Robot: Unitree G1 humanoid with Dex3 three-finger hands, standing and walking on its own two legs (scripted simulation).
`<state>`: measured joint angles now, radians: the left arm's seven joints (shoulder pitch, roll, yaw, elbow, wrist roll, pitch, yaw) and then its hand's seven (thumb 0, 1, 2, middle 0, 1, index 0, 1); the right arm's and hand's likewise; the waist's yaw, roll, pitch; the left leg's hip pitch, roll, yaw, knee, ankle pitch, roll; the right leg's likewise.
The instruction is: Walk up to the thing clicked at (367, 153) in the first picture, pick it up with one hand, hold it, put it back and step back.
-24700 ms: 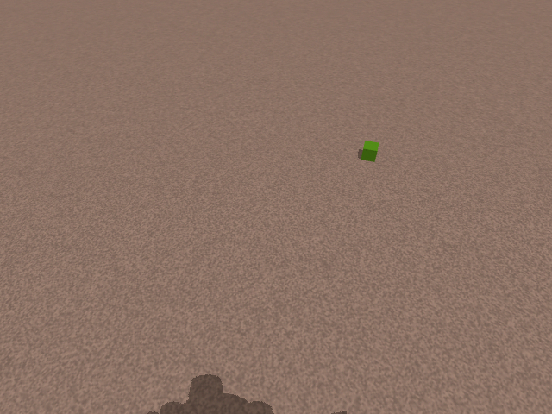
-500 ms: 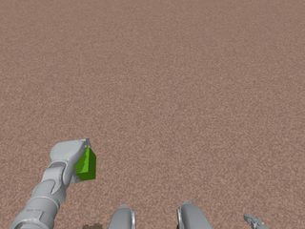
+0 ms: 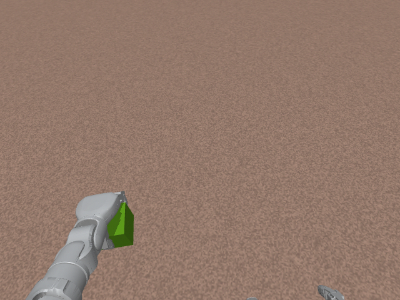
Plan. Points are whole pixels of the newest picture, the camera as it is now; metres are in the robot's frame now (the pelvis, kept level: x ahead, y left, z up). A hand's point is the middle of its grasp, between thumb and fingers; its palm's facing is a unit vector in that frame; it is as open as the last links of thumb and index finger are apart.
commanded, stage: hold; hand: left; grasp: from above
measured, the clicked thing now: (113, 226) +0.32 +0.22 -0.10
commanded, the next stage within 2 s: crouch in 1.86 s
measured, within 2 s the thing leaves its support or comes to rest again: neither
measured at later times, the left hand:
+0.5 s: hand (105, 214) +0.33 +0.22 -0.04, palm faces -0.46 -0.06 -0.88, open 10.9 cm
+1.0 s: hand (104, 221) +0.30 +0.21 -0.02, palm faces -0.46 -0.06 -0.89, open 10.9 cm
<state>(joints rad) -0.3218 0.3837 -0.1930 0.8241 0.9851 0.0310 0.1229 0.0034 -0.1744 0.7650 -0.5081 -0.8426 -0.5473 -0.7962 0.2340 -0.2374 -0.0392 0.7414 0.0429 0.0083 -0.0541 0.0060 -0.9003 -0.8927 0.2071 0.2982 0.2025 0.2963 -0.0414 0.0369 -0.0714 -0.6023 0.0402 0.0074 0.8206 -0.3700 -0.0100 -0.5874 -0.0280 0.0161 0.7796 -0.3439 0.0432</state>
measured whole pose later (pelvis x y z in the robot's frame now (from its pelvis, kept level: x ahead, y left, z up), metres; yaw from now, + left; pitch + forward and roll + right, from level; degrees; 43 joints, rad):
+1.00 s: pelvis +0.01 -0.01 +0.03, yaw +0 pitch +2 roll +0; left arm -0.26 0.39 -0.21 0.69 0.99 0.02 -0.01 0.00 -0.17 0.76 -0.51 -0.84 -0.55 -0.79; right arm 0.19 -0.26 -0.04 0.69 0.06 0.07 -0.05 0.01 -0.90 -0.89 0.21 0.30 0.20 0.30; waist -0.01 0.05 -0.02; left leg -0.32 0.04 0.02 0.55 -0.26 -0.02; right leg -0.33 -0.03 0.02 0.56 -0.26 0.03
